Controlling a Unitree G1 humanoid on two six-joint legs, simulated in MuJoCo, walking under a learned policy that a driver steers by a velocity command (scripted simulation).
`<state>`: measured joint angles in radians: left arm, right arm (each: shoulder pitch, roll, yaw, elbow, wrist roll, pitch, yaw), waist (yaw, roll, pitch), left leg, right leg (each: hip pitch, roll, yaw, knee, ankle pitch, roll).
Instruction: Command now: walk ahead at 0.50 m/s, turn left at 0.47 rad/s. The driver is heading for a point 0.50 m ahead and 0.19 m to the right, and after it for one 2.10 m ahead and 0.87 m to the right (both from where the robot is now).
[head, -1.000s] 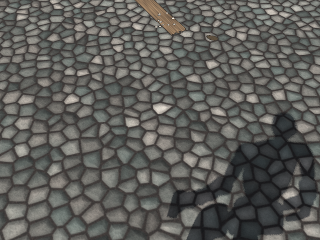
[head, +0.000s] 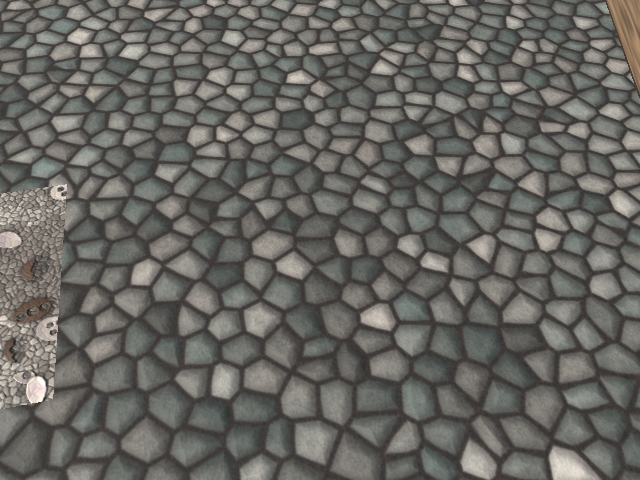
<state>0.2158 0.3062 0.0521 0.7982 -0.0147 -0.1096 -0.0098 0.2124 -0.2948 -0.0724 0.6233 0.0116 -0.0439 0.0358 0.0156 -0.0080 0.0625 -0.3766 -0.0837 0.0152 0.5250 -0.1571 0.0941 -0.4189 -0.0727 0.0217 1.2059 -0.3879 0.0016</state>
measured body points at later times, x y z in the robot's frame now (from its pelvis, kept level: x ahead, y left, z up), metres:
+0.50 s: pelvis +0.25 -0.06 -0.01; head +0.30 -0.08 +0.44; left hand +0.46 +0.19 -0.10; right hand +0.34 -0.35 -0.12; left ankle +0.15 +0.08 -0.63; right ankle +0.35 -0.15 -0.73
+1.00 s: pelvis +0.34 -0.03 +0.01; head +0.38 -0.02 +0.46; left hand +0.61 +0.18 -0.09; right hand +0.37 -0.34 -0.07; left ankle +0.41 +0.08 -0.73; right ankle +0.28 -0.14 -0.65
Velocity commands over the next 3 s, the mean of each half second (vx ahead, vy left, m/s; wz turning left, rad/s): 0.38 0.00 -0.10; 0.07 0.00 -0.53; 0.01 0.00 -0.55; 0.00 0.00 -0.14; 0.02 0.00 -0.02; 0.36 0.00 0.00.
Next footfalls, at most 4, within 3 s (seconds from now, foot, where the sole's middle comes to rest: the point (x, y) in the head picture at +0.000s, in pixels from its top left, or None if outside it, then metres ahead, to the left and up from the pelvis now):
0.38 right None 0.39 -0.16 -0.77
0.84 left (306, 474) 0.45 0.06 -0.77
1.26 right None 0.30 -0.17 -0.77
1.70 left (331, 470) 0.46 0.01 -0.77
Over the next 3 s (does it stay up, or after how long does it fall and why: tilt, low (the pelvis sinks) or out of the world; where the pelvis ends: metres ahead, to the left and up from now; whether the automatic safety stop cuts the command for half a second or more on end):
stays up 0.44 -0.19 0.02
